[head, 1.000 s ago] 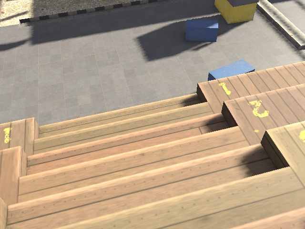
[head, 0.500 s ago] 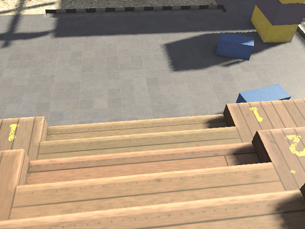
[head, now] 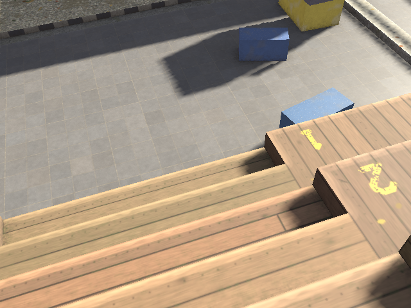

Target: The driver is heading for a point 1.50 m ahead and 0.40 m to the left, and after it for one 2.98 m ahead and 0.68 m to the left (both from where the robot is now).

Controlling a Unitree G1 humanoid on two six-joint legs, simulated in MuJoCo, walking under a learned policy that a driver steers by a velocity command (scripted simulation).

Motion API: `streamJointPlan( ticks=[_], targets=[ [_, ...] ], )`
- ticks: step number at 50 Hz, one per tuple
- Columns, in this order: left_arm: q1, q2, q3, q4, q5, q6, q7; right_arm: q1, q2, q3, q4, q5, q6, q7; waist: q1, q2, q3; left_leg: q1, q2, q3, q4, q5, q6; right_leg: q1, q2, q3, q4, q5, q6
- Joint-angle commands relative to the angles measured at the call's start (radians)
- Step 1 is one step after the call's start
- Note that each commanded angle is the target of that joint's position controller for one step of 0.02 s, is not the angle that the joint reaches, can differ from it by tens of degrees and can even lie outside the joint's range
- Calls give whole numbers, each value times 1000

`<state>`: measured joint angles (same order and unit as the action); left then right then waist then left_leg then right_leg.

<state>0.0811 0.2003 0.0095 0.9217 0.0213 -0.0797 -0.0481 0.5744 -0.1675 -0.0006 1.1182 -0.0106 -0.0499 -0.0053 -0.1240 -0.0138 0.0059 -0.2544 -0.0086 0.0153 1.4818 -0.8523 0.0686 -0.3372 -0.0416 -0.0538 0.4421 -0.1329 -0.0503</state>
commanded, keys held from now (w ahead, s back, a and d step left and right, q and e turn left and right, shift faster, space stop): w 0.92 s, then w+q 0.08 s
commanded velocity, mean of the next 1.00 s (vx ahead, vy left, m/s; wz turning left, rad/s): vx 0.50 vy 0.00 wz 0.01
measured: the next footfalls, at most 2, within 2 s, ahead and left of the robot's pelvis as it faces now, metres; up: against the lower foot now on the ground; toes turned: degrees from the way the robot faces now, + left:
left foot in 0.50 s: +0.39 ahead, +0.13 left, -0.15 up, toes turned +5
right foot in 1.04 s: +0.70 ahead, -0.10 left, -0.29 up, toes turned -2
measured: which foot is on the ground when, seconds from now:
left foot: up 0.00-0.48, down 0.50-1.00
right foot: down 0.00-0.52, up 0.54-1.00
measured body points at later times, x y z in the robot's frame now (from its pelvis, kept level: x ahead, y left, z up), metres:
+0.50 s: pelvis +0.27 +0.03 -0.12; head +0.27 +0.05 +0.33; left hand +0.11 +0.21 -0.26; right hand +0.45 -0.18 -0.23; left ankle +0.36 +0.13 -0.87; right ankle +0.08 -0.09 -0.73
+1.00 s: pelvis +0.53 +0.02 -0.24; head +0.54 +0.01 +0.21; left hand +0.71 +0.22 -0.35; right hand +0.37 -0.15 -0.38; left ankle +0.35 +0.13 -0.89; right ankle +0.68 -0.10 -0.97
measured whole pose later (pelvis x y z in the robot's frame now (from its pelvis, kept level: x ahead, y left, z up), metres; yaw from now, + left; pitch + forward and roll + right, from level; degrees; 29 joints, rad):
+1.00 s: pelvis +0.53 +0.02 -0.24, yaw +2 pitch +0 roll +4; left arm 0.07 0.19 -0.03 0.89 0.11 -0.05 -0.07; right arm 0.61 -0.11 0.04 1.11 -0.07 -0.09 0.02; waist -0.15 -0.05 -0.01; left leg -0.15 -0.06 0.08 0.97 -0.83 0.03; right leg -0.46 -0.10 0.02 0.42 0.27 -0.04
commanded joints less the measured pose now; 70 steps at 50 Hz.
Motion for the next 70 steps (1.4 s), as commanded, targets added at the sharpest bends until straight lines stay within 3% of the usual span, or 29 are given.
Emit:
streamJointPlan(
  ticks=[1, 2, 6, 8, 10, 11, 16, 17, 20, 21, 23, 24, 26, 27, 29, 32, 33, 34, 36, 37, 44, 45, 46, 47, 48, 52, 54, 59, 70],
  targets=[
    [645, 268, 70, 138, 81, 8, -33, 11, 3, 28, -149, -70, -30, 62, 319, -227, -364, -833, -10, -141, 487, 137, 18, 914, -394, 574, 43, 120, -350],
    [501, 191, 68, 135, 114, 10, -45, -123, -57, 4, -142, -42, -52, 70, 273, 1, 31, -948, 61, -115, 357, 355, 27, 586, -310, 438, -65, -201, -258],
    [289, -60, -26, 72, 53, -41, 5, -153, -64, -11, -116, -108, -48, 53, 104, 23, 116, -559, 175, -152, -318, 886, 59, -71, -211, 269, -160, -84, -238],
    [326, 157, 42, 92, -65, -11, 54, -147, -70, -28, -146, -40, 28, 18, 46, -80, 19, -362, 120, -54, -383, 729, -53, -77, -207, 219, -59, 490, -223],
    [397, 95, 41, 128, -45, -9, 63, -171, -60, -42, -144, -5, 33, 15, 46, -53, 14, -425, 130, -79, -442, 1030, -37, 1, -172, 205, 18, 323, -202],
    [515, -76, -23, 151, 112, -57, 41, -243, 45, 29, -164, -146, -9, 59, 187, 31, 76, -677, 193, -169, -570, 1214, -42, 126, -192, 208, 36, 105, -235],
    [498, -2, -45, 163, 92, -46, -7, -414, -78, 7, -234, -93, -21, 80, 147, -24, 85, -213, 99, -40, -718, 1305, -19, -296, -119, 190, 69, -177, -224],
    [398, 132, 12, 104, -83, -15, 39, -470, -113, -24, -250, 14, 3, 58, 137, -38, 49, -138, 51, -8, -776, 1335, -32, -228, -113, 181, 139, -146, -145],
    [503, 115, 14, 121, -18, 30, 86, -614, -81, -17, -291, 22, 16, 44, 245, -35, 185, -262, 75, -26, -974, 1133, -48, -12, -122, 215, 245, -114, -142],
    [612, -8, -33, 183, 99, -4, 52, -533, -75, 16, -275, -126, -1, 58, 218, -35, 194, -327, 152, -107, -1099, 1024, -17, 103, -208, 329, 296, -154, -167],
    [658, 36, -10, 217, 75, 4, 28, -468, -105, -12, -221, -101, -16, 62, 222, 3, 157, -192, 144, -48, -1193, 1047, -1, 172, -201, 316, 391, -61, -174],
    [557, 109, 27, 180, 4, 39, 86, -403, -103, -39, -168, 28, -17, 36, 200, 24, 178, -35, 57, 60, -1254, 1079, -12, 102, -71, 138, 603, 48, -151],
    [680, 59, 31, 197, -34, 45, 97, -71, -202, -67, -69, 7, -24, 28, 116, 226, -107, 621, 211, -38, -903, 1687, 55, -299, 68, 31, 1189, -527, -91],
    [865, -133, -55, 239, 99, 15, -46, 196, -318, -82, -71, -60, -48, 81, 6, 393, -546, 1092, 429, -269, -781, 1713, 378, -507, 77, 127, 1576, -726, -15],
    [372, 67, 14, 36, -2, -27, -58, 110, -299, -113, -24, -113, -26, 89, -68, 69, -48, 745, 455, -451, -1042, 885, 332, -1034, 34, 128, 1587, -508, -1],
    [396, 5, 3, 66, 40, -18, -7, -109, -42, -31, -81, -109, -32, 67, 125, 47, 84, 56, 292, -236, -1122, 783, 230, -692, -106, 169, 1238, -124, -61],
    [339, 95, 55, 52, 5, 39, 43, -200, -79, -36, -99, 27, -33, 39, 194, 35, 80, -41, 301, -240, -1134, 920, 190, -559, -78, 132, 1023, -91, -7],
    [275, 68, 50, 17, -5, 60, 50, -243, -103, -35, -121, 47, -45, 18, 212, 7, 131, -227, 231, -143, -1196, 954, 160, -397, -72, 115, 705, 36, 30],
    [308, -30, 29, 55, 18, 85, 46, -198, -173, -51, -107, 33, -44, -3, 216, 115, 69, -262, 200, -86, -1169, 1138, 156, -182, -41, 51, 585, 158, 28],
    [400, -146, -37, 84, 115, 27, -31, -144, -72, -14, -100, -125, -82, 39, 178, 88, 70, -286, 206, -70, -1112, 883, 217, -233, -73, 102, 708, 382, 5],
    [8, 54, -27, -60, 90, 13, -22, 51, -37, 40, -26, -98, -74, 45, 59, 28, 128, -215, 192, -186, -913, 524, 207, -277, -81, 105, 199, 628, 3],
    [-78, 88, 11, -80, -38, 23, -1, -53, -175, -18, -82, 56, -49, 12, 42, 22, 103, -209, 158, -153, -888, 566, 134, -138, -11, 14, 152, 639, 10],
    [-114, 85, 8, -91, -49, 33, 7, -30, -183, -18, -81, 46, -28, -1, 12, 39, 120, -178, 154, -160, -854, 593, 124, -123, -10, 27, 137, 562, 18],
    [-106, 35, -42, -110, 102, 27, -14, 101, -49, 40, -10, -95, -57, 21, 11, 33, 184, -65, 234, -272, -804, 500, 176, -272, -106, 141, 40, 458, 12],
    [-118, 29, -36, -116, 121, 28, -20, 145, -57, 21, 1, -72, -54, 19, -18, 46, 198, 88, 236, -300, -773, 566, 196, -335, -87, 109, -69, 334, 3],
    [288, 158, 22, 20, 35, -19, -14, 93, -156, -13, -3, -108, -12, 94, 167, -50, -9, -218, 87, -163, -352, 766, 108, 510, -34, -37, -54, 497, -44],
    [704, 291, 71, 113, 81, 6, -48, 265, 2, 15, 10, -43, -39, 149, 263, -267, -454, -632, -42, -60, 485, -9, -28, 1157, -407, 267, 294, 1209, -380],
    [275, -61, -23, 49, 106, -9, 6, -106, -6, -6, -132, -68, -54, 60, 85, 51, 81, -569, 188, -215, -81, 730, 69, 46, -284, 152, -109, 171, -192],
    [437, -34, -58, 147, 110, -72, 24, -342, -54, -13, -204, -85, -14, 94, 119, -16, 115, -219, 126, -59, -708, 1383, 27, -152, -158, -124, 5, -5, -120]
  ],
)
